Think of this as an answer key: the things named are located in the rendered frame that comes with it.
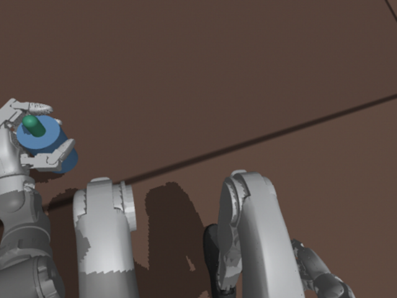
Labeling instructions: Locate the left robot arm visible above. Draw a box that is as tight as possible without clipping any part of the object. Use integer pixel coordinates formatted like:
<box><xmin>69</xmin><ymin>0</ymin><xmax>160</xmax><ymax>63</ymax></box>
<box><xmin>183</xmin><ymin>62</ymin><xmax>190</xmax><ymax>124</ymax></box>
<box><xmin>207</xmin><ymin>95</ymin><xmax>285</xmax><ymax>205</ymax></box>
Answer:
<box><xmin>0</xmin><ymin>174</ymin><xmax>65</xmax><ymax>298</ymax></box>

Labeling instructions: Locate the bottle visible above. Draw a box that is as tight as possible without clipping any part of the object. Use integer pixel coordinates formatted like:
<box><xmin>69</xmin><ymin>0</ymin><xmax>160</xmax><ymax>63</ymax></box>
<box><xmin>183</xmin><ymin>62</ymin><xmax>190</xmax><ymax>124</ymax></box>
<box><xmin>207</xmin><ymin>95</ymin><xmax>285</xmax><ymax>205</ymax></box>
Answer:
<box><xmin>16</xmin><ymin>115</ymin><xmax>78</xmax><ymax>174</ymax></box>

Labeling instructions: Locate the left robot hand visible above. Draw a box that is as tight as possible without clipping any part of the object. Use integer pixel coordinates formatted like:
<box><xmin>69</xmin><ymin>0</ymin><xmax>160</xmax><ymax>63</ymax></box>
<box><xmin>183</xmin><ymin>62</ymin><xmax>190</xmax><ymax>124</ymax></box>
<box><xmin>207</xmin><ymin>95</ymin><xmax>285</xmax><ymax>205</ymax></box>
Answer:
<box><xmin>0</xmin><ymin>98</ymin><xmax>76</xmax><ymax>178</ymax></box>

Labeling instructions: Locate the right robot hand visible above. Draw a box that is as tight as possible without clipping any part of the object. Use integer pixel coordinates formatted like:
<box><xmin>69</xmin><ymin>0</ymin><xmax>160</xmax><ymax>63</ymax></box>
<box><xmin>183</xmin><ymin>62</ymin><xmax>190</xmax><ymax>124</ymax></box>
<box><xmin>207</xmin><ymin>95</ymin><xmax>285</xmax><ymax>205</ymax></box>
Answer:
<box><xmin>290</xmin><ymin>239</ymin><xmax>331</xmax><ymax>291</ymax></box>

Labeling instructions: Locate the right robot arm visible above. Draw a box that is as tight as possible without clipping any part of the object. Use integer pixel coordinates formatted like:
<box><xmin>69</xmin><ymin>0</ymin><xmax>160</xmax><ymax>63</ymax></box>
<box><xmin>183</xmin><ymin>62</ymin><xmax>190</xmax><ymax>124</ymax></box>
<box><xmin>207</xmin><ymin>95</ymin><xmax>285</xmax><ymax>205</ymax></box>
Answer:
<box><xmin>313</xmin><ymin>273</ymin><xmax>355</xmax><ymax>298</ymax></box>

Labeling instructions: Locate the right robot foot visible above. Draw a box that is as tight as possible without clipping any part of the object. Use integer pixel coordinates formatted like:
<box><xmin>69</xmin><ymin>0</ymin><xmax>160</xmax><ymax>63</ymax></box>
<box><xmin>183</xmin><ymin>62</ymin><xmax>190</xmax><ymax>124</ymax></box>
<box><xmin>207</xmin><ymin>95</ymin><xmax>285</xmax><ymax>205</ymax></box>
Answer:
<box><xmin>203</xmin><ymin>224</ymin><xmax>236</xmax><ymax>298</ymax></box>

